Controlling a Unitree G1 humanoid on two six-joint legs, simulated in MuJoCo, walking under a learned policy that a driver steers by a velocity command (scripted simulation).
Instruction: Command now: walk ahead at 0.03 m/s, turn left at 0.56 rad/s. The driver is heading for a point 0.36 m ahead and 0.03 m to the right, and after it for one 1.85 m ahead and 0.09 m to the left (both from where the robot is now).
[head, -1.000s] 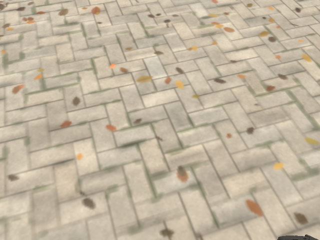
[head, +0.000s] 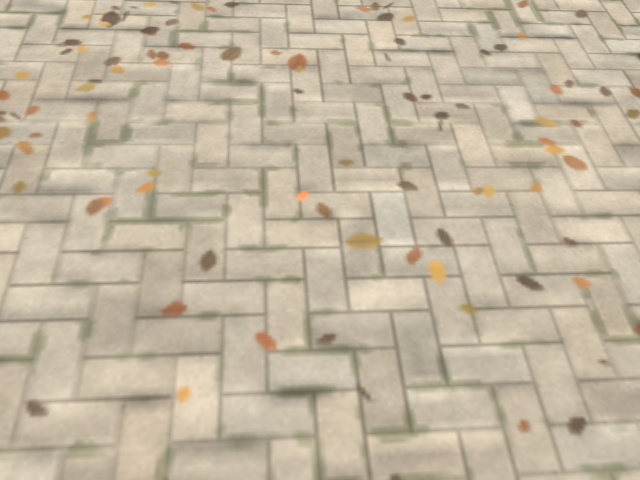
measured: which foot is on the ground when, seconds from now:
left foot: down 0.00-0.36, up 0.38-0.64, down 0.66-1.00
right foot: up 0.00-0.32, down 0.34-0.66, up 0.68-1.00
